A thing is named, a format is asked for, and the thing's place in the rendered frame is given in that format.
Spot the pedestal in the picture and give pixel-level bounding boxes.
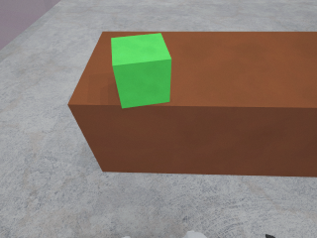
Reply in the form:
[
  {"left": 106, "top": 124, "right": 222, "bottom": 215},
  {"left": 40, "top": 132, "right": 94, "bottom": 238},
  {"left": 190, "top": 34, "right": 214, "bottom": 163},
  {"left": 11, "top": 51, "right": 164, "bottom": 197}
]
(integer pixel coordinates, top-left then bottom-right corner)
[{"left": 67, "top": 31, "right": 317, "bottom": 178}]

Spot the carton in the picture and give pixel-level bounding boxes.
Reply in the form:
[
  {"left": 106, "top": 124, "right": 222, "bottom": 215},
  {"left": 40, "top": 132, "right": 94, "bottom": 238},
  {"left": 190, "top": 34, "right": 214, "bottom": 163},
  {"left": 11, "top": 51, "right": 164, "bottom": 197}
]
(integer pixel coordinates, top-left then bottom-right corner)
[{"left": 111, "top": 33, "right": 171, "bottom": 109}]

